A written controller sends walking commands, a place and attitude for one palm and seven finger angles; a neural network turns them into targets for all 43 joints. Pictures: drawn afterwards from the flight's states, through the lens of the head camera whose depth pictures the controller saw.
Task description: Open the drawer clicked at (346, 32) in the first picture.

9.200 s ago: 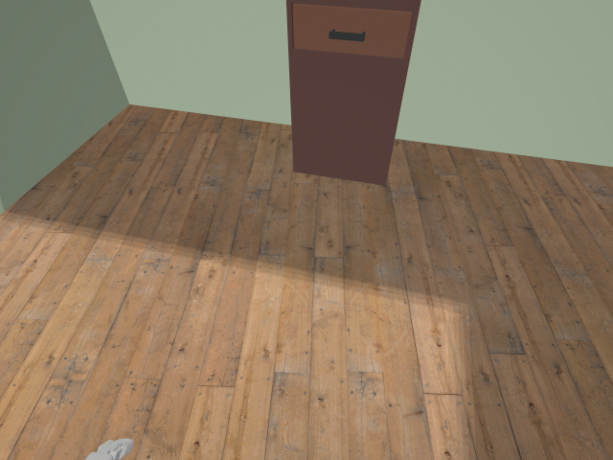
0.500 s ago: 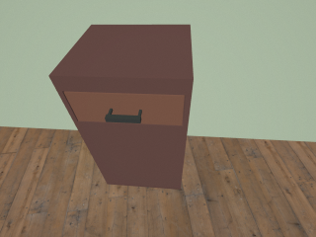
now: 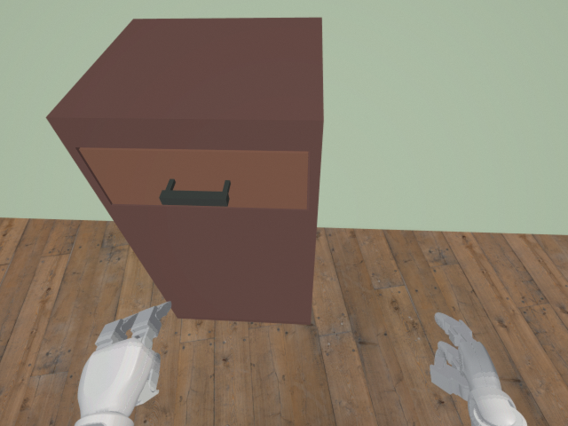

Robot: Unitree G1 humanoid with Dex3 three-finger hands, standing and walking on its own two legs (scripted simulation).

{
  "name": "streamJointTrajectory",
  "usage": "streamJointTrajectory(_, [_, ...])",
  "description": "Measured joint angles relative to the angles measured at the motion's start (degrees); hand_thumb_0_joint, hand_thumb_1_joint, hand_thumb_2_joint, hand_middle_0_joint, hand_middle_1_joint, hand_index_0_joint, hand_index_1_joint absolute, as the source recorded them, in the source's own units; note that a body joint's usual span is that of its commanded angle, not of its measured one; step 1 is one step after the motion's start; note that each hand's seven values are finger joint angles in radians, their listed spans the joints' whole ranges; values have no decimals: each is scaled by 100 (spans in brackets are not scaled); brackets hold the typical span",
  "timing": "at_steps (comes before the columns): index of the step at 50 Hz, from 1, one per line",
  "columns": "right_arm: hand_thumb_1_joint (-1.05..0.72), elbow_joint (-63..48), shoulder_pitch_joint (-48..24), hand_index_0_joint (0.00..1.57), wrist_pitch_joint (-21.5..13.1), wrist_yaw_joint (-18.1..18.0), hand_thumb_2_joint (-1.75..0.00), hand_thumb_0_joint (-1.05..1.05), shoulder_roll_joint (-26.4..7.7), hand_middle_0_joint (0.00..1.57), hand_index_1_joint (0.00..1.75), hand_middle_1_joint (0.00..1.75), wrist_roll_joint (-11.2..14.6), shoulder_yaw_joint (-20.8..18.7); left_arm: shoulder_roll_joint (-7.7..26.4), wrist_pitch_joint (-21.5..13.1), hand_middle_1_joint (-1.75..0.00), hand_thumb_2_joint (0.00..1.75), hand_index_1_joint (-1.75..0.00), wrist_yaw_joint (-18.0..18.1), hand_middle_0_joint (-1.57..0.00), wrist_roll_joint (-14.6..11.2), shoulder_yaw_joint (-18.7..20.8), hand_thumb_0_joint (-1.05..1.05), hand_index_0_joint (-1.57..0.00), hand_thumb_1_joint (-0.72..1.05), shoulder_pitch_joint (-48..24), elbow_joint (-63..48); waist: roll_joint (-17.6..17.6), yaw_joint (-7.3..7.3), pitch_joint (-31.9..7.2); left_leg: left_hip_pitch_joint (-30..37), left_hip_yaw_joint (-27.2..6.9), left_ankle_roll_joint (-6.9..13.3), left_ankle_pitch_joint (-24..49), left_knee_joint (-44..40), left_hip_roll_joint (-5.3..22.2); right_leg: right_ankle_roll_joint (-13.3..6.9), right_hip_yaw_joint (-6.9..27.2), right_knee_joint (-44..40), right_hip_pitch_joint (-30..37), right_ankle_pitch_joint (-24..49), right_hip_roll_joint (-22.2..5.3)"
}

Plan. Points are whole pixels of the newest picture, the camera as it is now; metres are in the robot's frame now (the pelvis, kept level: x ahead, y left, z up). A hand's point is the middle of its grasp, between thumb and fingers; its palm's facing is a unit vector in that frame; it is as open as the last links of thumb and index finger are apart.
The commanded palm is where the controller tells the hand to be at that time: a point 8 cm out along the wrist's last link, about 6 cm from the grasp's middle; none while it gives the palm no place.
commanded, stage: raise the hand with hooked fingers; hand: left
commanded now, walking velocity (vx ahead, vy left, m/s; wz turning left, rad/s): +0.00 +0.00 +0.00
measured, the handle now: (197, 191) +0.54 +0.24 -0.02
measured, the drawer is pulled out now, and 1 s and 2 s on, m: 0.00 0.00 0.00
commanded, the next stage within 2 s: move the hooked fingers above the handle in 1.54 s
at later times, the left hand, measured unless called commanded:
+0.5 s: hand (126, 343) +0.22 +0.24 +0.01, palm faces -0.03 -0.12 -0.99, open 11.2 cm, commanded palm +0.19 +0.25 +0.07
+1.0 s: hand (102, 275) +0.28 +0.28 +0.07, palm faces +0.04 -0.09 -1.00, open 13.7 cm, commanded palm +0.26 +0.28 +0.13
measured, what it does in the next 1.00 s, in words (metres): stands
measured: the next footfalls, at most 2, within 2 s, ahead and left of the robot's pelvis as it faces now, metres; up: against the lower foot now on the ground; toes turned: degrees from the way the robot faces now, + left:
none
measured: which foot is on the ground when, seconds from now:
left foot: down 0.00-1.00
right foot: down 0.00-1.00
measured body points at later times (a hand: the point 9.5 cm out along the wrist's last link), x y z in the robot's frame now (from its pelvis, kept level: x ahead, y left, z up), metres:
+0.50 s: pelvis +0.00 -0.01 -0.01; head +0.05 -0.04 +0.44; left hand +0.21 +0.24 +0.07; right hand +0.18 -0.21 -0.14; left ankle -0.03 +0.12 -0.72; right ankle +0.02 -0.09 -0.72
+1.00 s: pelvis +0.01 +0.03 +0.01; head +0.03 +0.00 +0.46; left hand +0.27 +0.28 +0.13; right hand +0.23 -0.17 -0.08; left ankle -0.03 +0.12 -0.72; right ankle +0.02 -0.09 -0.72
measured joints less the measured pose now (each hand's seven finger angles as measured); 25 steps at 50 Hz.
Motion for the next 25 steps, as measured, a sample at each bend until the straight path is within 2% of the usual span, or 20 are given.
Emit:
streamJointTrajectory(3, [-91,-334,-161,19,267,85,-90,2,-35,20,30,29,-86,1,56,-241,-48,77,-49,143,-22,643,-115,1,-22,61,443,-56,-196,231,80,-309,-82,-41,-77,266,30,-56,-73,256,-278,-105,3])
streamJointTrajectory(5, [-91,-447,-196,19,381,66,-90,1,-32,20,30,29,-163,-8,167,-343,-51,75,-52,292,-23,961,-101,0,-23,56,597,-15,-285,391,87,-572,-187,-66,-150,504,35,-94,-169,465,-490,-203,-20])
streamJointTrajectory(7, [-90,-452,-233,19,466,6,-90,1,3,20,30,29,-230,3,333,-429,-55,73,-55,452,-24,1142,-21,0,-24,51,565,-17,-315,511,74,-844,-321,-80,-249,797,29,-128,-289,711,-689,-328,-56])
streamJointTrajectory(10, [-90,-348,-288,19,493,-59,-90,1,117,20,30,29,-261,68,519,-563,-59,70,-59,677,-25,1153,147,1,-26,43,207,-97,-213,576,14,-1204,-517,-111,-434,1267,23,-163,-466,1080,-931,-526,-106])
streamJointTrajectory(14, [-90,-208,-280,20,500,-19,-90,1,376,20,30,29,-339,244,616,-624,-65,66,-66,858,-27,1133,357,1,-27,33,-571,-276,3,476,-76,-1493,-608,-145,-625,1700,26,-176,-539,1445,-1165,-700,-134])
streamJointTrajectory(17, [-90,-118,-162,20,637,42,-90,1,543,20,30,29,-293,396,614,-302,-70,63,-70,779,-27,1109,383,1,-27,26,-1079,-287,171,309,-42,-1411,-561,-171,-628,1666,41,-155,-489,1409,-1107,-671,-112])
streamJointTrajectory(21, [-90,-16,202,20,838,-18,-90,2,577,20,30,30,-45,537,532,412,-76,59,-76,224,-27,741,264,0,-27,18,-1102,-347,321,99,73,-868,-389,-114,-416,1056,22,-76,-312,886,-671,-437,-64])
streamJointTrajectory(23, [-90,25,401,20,869,-76,-90,2,498,20,30,30,25,572,528,576,-78,57,-79,-66,-27,580,219,0,-27,14,-911,-416,331,32,131,-579,-333,-80,-284,711,-10,-40,-222,593,-434,-305,-44])
streamJointTrajectory(25, [-90,64,579,20,857,-141,-90,2,383,20,30,30,28,542,567,567,-81,55,-82,-280,-27,538,169,0,-27,9,-746,-450,322,-13,199,-362,-308,-44,-178,451,-27,-15,-195,352,-229,-204,-38])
